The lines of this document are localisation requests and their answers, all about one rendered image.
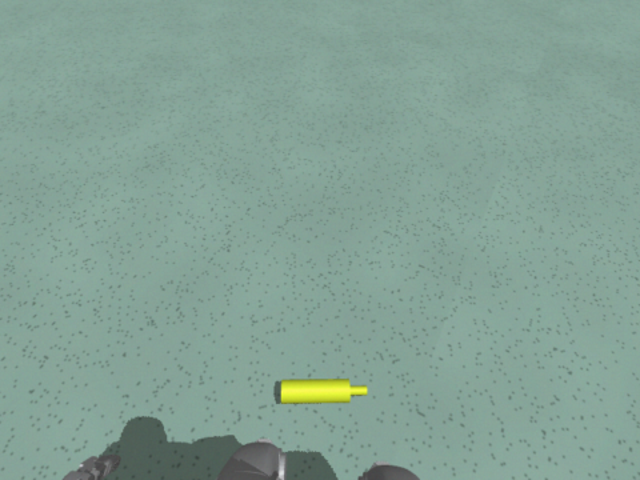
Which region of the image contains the left robot hand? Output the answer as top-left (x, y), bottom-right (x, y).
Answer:
top-left (62, 455), bottom-right (121, 480)

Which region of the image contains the bottle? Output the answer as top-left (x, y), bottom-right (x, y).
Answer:
top-left (281, 379), bottom-right (367, 404)

